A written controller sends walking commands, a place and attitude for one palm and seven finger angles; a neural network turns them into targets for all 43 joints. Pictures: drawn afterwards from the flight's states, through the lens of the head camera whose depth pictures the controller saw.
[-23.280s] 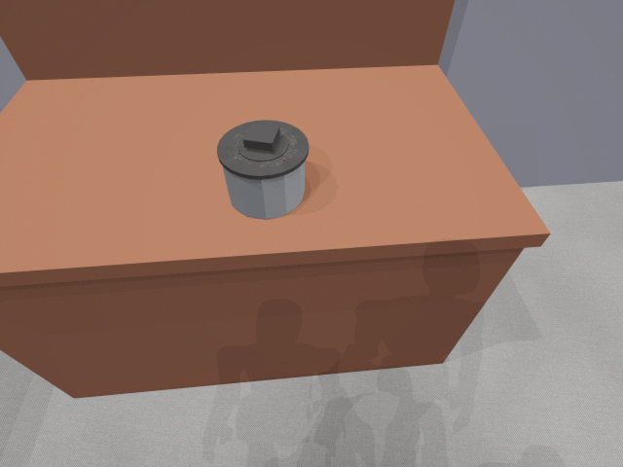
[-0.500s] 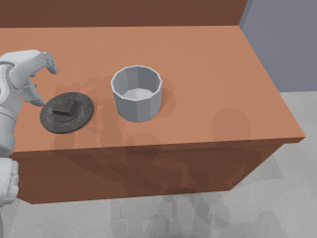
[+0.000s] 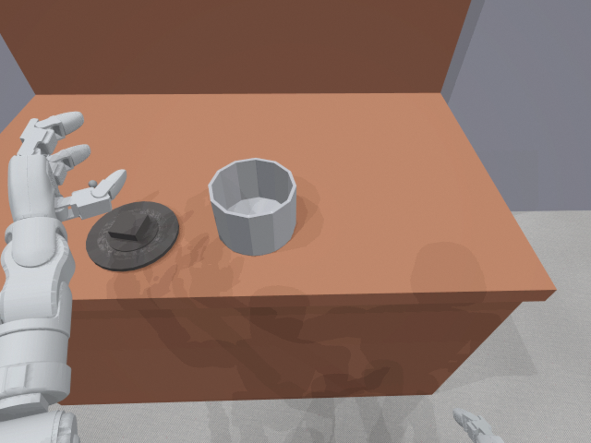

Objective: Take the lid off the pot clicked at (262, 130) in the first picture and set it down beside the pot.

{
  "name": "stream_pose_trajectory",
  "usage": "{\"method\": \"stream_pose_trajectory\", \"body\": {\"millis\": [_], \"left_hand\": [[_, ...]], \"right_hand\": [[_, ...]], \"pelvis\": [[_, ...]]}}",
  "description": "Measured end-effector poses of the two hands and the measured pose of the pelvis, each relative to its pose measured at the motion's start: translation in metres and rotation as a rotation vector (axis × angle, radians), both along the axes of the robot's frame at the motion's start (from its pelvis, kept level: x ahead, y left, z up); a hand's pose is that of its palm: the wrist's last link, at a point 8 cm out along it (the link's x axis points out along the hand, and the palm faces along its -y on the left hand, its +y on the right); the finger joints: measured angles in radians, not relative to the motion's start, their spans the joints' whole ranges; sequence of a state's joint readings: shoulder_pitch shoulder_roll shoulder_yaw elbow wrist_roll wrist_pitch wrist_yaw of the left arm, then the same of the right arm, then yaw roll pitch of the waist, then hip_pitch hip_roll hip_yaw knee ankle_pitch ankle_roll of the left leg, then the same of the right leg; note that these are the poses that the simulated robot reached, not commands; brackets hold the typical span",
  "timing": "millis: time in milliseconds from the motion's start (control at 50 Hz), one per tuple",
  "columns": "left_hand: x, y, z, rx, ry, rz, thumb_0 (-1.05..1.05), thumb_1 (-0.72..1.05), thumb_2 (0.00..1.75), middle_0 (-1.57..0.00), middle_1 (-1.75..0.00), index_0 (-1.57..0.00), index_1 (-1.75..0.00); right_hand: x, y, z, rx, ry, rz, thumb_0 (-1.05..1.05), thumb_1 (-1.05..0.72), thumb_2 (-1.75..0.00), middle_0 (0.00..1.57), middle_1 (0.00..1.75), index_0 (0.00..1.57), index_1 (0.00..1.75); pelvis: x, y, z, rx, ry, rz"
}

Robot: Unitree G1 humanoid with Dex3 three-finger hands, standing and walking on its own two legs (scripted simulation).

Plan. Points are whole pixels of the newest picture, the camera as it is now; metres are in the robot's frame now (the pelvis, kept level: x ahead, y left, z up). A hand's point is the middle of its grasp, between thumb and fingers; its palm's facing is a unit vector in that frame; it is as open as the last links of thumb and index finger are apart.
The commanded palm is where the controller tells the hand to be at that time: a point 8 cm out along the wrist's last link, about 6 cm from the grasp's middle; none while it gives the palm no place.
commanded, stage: draw the hand back to the body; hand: left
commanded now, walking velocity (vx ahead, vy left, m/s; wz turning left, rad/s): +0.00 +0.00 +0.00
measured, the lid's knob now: (129, 225) +0.48 +0.34 -0.03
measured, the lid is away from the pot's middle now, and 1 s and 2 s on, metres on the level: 0.23 0.23 0.23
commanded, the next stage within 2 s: step back with the hand held close in 1.26 s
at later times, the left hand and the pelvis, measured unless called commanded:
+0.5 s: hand (81, 245) +0.28 +0.25 +0.17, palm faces +0.45 -0.86 -0.24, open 7.7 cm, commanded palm +0.22 +0.28 +0.18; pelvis -0.01 -0.03 +0.00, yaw +1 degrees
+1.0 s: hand (50, 329) +0.19 +0.24 +0.16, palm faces +0.40 -0.85 -0.33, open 7.4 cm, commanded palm +0.13 +0.28 +0.17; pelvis -0.01 -0.01 +0.00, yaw +1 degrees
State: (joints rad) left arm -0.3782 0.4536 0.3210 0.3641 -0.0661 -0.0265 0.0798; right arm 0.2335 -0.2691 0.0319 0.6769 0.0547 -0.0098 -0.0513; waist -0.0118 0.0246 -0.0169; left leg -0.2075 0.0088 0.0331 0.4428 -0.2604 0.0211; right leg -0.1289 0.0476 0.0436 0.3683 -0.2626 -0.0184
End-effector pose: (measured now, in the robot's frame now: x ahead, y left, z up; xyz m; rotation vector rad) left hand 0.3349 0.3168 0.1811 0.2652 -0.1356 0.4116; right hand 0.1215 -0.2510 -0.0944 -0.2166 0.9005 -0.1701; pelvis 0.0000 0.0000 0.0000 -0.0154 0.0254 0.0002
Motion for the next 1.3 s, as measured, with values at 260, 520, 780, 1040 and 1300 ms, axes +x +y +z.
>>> {"method": "stream_pose_trajectory", "body": {"millis": [260, 520, 780, 1040, 1300], "left_hand": [[-0.051, -0.016, -0.004, 0.012, -0.006, 0.038, 0.01, 0.54, 0.79, -0.26, -0.53, -0.26, -0.52], [-0.099, -0.030, -0.002, 0.044, -0.042, 0.036, 0.01, 0.81, 0.88, -0.21, -0.36, -0.22, -0.35], [-0.146, -0.035, -0.004, 0.093, -0.039, 0.008, 0.01, 0.89, 0.90, -0.20, -0.31, -0.21, -0.30], [-0.192, -0.037, -0.006, 0.135, -0.012, -0.021, 0.01, 0.89, 0.90, -0.20, -0.31, -0.21, -0.30], [-0.222, -0.027, -0.007, 0.145, -0.001, 0.005, 0.01, 0.89, 0.90, -0.21, -0.31, -0.21, -0.30]], "right_hand": [[0.031, -0.006, 0.007, 0.024, -0.097, 0.052, 0.01, -0.90, -0.90, 0.20, 0.30, 0.20, 0.30], [0.050, 0.005, 0.014, 0.051, -0.176, 0.099, 0.01, -0.90, -0.90, 0.20, 0.30, 0.20, 0.30], [0.049, 0.013, 0.017, 0.045, -0.197, 0.110, 0.01, -0.90, -0.90, 0.20, 0.30, 0.20, 0.30], [0.048, 0.030, 0.023, 0.047, -0.233, 0.131, 0.01, -0.90, -0.90, 0.20, 0.30, 0.20, 0.30], [0.048, 0.049, 0.027, 0.043, -0.253, 0.163, 0.01, -0.90, -0.90, 0.20, 0.30, 0.20, 0.30]], "pelvis": [[-0.005, -0.020, 0.001, 0.010, -0.034, 0.011], [-0.007, -0.025, 0.002, 0.013, -0.068, 0.015], [-0.009, -0.018, 0.003, 0.011, -0.092, 0.016], [-0.013, -0.007, 0.003, 0.005, -0.103, 0.019], [-0.019, 0.004, 0.002, -0.001, -0.113, 0.030]]}}
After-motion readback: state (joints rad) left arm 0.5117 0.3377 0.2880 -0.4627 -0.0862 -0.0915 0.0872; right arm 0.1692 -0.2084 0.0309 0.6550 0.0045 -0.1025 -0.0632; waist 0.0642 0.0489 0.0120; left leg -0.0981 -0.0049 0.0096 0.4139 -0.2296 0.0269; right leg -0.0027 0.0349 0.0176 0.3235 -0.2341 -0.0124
